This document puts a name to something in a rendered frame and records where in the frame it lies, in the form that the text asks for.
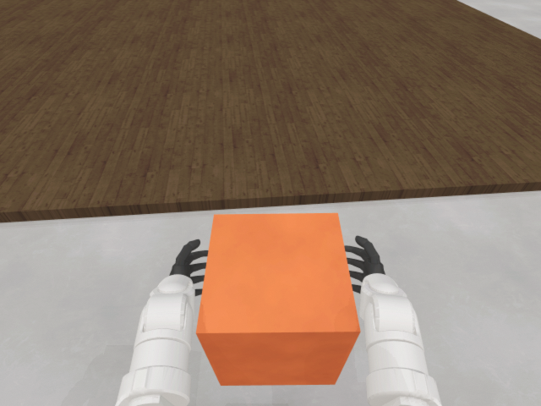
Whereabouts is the right robot hand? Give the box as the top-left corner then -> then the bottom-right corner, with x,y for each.
344,236 -> 385,293

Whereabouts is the left robot forearm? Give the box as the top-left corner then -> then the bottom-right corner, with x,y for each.
115,274 -> 195,406

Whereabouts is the carton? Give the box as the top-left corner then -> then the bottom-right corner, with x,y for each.
196,213 -> 361,386

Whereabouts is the right robot forearm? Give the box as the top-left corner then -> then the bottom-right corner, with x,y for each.
359,273 -> 442,406

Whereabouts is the left robot hand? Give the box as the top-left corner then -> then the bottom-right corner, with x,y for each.
169,239 -> 209,296

